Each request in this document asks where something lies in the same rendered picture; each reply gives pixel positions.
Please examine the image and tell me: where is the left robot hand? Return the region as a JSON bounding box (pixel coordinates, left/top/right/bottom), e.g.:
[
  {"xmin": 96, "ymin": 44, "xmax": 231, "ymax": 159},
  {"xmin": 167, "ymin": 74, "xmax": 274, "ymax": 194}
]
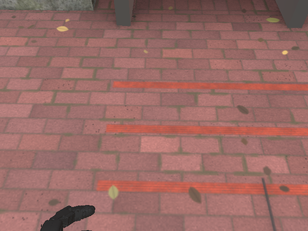
[{"xmin": 40, "ymin": 205, "xmax": 95, "ymax": 231}]

